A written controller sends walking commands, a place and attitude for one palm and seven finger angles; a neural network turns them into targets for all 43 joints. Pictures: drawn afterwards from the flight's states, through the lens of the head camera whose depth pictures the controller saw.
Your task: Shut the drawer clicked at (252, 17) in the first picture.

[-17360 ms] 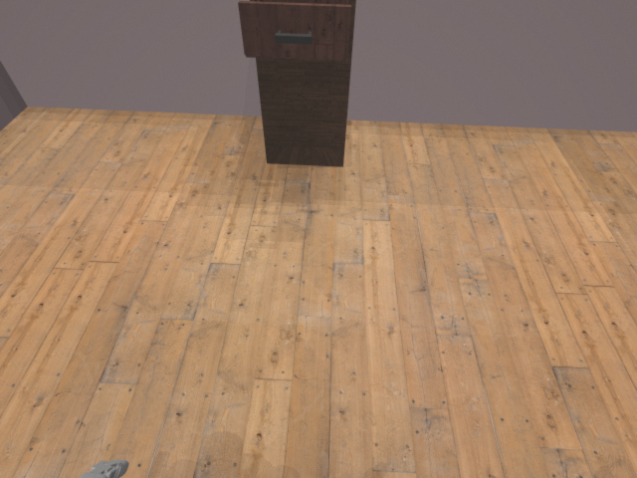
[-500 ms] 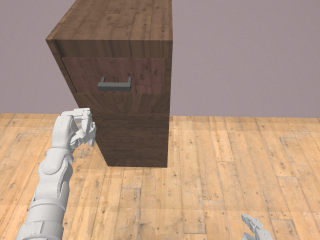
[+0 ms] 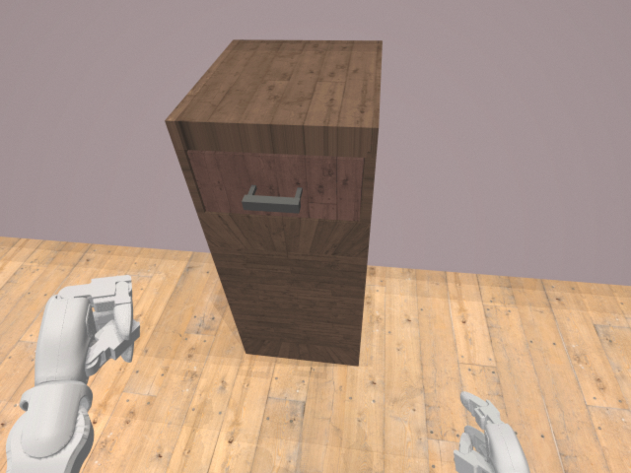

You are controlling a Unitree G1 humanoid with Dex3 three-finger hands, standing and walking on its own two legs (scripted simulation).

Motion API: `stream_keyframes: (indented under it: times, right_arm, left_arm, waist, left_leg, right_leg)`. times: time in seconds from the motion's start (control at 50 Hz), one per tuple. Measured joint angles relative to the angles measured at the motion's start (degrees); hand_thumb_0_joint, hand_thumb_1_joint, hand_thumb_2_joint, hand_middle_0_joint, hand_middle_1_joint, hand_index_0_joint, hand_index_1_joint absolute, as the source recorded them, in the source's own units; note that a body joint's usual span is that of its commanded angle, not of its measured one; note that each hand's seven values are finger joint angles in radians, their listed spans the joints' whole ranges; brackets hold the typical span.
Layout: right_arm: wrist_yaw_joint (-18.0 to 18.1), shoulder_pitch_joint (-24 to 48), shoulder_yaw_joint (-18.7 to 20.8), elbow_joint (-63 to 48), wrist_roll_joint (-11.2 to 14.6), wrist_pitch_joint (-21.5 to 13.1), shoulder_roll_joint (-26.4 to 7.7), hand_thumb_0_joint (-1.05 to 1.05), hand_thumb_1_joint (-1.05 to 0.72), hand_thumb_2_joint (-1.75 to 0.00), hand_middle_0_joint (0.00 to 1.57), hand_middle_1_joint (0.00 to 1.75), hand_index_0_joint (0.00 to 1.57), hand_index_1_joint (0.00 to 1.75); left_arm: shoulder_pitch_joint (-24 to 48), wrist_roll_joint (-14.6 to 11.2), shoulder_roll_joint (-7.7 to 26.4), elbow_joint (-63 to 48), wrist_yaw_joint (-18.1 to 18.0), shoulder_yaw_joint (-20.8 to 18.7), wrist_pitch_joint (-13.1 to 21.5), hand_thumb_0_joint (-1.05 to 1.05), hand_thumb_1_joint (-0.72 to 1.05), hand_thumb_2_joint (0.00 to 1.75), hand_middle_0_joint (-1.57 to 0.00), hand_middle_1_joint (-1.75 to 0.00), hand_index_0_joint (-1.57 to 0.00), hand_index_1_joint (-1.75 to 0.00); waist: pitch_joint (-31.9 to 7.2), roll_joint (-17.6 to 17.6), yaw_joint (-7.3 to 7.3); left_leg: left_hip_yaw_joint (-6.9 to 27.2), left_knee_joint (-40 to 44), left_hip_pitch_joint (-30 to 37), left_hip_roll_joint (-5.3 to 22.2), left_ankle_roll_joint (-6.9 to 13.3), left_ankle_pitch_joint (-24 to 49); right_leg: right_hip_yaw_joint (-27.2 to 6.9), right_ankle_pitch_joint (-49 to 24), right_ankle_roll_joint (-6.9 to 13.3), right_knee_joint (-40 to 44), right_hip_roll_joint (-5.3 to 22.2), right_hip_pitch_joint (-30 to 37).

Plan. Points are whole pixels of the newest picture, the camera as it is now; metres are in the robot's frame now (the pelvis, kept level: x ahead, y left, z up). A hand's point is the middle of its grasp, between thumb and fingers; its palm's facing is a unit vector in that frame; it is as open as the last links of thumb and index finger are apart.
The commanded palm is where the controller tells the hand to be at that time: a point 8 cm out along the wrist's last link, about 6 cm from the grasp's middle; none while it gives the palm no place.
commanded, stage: draw the hand back to the body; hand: left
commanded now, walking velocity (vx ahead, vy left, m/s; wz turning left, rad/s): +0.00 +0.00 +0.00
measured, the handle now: (273, 197) +0.62 +0.17 -0.01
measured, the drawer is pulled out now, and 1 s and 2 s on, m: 0.00 0.00 0.00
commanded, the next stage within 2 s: step back with the hand held close in 0.34 s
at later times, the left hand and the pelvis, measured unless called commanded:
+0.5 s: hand (81, 362) +0.17 +0.24 +0.16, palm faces +0.41 -0.82 -0.40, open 3.3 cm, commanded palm +0.12 +0.28 +0.17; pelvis -0.01 +0.00 +0.00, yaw +0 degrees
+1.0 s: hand (44, 405) +0.13 +0.25 +0.15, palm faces +0.34 -0.79 -0.51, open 3.3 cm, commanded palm +0.07 +0.29 +0.17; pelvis -0.06 +0.01 -0.01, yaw +0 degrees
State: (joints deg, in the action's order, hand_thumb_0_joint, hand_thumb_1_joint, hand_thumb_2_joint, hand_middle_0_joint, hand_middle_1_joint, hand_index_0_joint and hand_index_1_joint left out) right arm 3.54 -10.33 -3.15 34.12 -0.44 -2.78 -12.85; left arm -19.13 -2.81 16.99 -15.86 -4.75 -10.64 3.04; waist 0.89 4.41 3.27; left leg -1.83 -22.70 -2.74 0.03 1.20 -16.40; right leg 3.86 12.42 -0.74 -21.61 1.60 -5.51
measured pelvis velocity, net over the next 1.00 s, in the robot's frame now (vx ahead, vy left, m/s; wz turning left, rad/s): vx -0.06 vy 0.01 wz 0.00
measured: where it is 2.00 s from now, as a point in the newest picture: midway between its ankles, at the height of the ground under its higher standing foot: outside the picture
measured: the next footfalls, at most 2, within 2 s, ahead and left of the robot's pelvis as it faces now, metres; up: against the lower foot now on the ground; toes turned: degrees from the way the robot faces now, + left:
right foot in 1.32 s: -0.05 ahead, -0.12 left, +0.00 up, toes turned +5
left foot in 1.74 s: -0.13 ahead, +0.10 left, +0.00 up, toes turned +0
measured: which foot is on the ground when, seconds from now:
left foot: down 0.00-1.00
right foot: down 0.00-1.00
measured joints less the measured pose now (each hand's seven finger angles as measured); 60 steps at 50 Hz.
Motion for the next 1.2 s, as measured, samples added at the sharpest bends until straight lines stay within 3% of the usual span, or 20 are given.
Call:
stream_keyframes:
  times: [0.22, 0.38, 0.48, 0.6, 0.7, 0.88, 1.2]
  right_arm:
    - [0.26, -1.99, 1.14, 1.05, -0.18, -2.25, -0.36, 0.01, -0.91, -0.9, 0.2, 0.3, 0.2, 0.3]
    - [1.06, -1.72, 1.31, 1.85, -0.21, -3.65, -0.64, 0.01, -0.91, -0.9, 0.2, 0.3, 0.2, 0.3]
    - [1.25, -1.9, 1.09, 1.99, -0.43, -4.55, -0.13, 0.01, -0.91, -0.9, 0.2, 0.3, 0.2, 0.3]
    - [0.8, -0.76, 1.52, -0.09, -0.71, -1.19, -0.1, 0.01, -0.91, -0.9, 0.2, 0.3, 0.2, 0.3]
    - [1.08, -0.46, 2.95, -0.91, -0.5, 0.81, -1.02, 0.01, -0.91, -0.9, 0.2, 0.3, 0.2, 0.3]
    - [1.72, -0.47, 4.1, -1.83, 0.14, 2.44, -0.47, 0.01, -0.91, -0.9, 0.2, 0.3, 0.2, 0.3]
    - [1.53, -0.44, 3.27, -2.21, -0.11, 0.14, 0.16, 0.01, -0.91, -0.9, 0.21, 0.3, 0.2, 0.3]
  left_arm:
    - [-11.41, -0.03, 2.38, -11.48, -0.71, -6.21, 1.38, 0.02, 0.89, 0.9, -1.4, -1.6, -1.41, -1.6]
    - [-9.78, 0.49, 0.74, -9.9, -1.27, -5.2, 1.7, 0.02, 0.89, 0.9, -1.4, -1.6, -1.41, -1.6]
    - [-9.92, 0.51, 1.15, -10.28, -1.29, -4.94, 1.78, 0.02, 0.89, 0.9, -1.4, -1.6, -1.41, -1.6]
    - [-12.04, 0.52, 2.01, -10.61, -0.98, -8.62, 5.8, 0.02, 0.89, 0.9, -1.4, -1.6, -1.41, -1.6]
    - [-14.83, 0.6, 2.87, -12.11, -1.09, -8.22, 7.15, 0.02, 0.89, 0.9, -1.4, -1.6, -1.41, -1.6]
    - [-16.74, 0.6, 5.49, -14.81, -1.58, -10.01, 7.81, 0.02, 0.88, 0.9, -1.4, -1.6, -1.41, -1.6]
    - [-15.81, 1.79, 4.17, -17.65, -3.21, -9.53, 10.78, 0.01, 0.88, 0.9, -1.4, -1.6, -1.41, -1.6]
  waist:
    - [-0.56, 0.66, 1.03]
    - [0.46, 0.33, 1.34]
    - [0.36, -0.1, 0.89]
    - [-0.67, -0.36, -1.87]
    - [-0.07, -0.96, -2.96]
    - [0.78, -2.57, -2.64]
    - [0.28, -3.65, -2.97]
  left_leg:
    - [0.14, -1.02, 0.42, 0.21, -0.03, -0.59]
    - [0.4, -1.38, 0.12, 0.05, -0.02, -0.04]
    - [0.18, -1.28, 0.32, 0.31, -0.18, 0.12]
    - [0.44, -2.54, -4.79, 0.66, 0.01, 0.62]
    - [0.05, -2.26, -7.97, -0.35, 0.62, 1.84]
    - [-0.69, -3.9, -11.0, -1.89, 1.52, 2.63]
    - [0.2, -11.58, -18.69, -0.67, 1.67, 2.31]
  right_leg:
    - [0.13, 0.17, -0.02, -0.21, -0.19, 0.83]
    - [0.37, -0.17, 0.09, -0.71, 0.0, 0.58]
    - [0.15, -0.45, 0.26, -0.55, -0.27, 0.68]
    - [0.43, -2.22, 0.15, 0.72, -0.64, -3.17]
    - [0.01, -3.15, -0.47, 0.16, 0.39, -6.76]
    - [-0.87, -2.87, -1.27, -3.81, 2.06, -10.96]
    - [-0.14, -4.75, -0.79, -6.31, 0.91, -16.02]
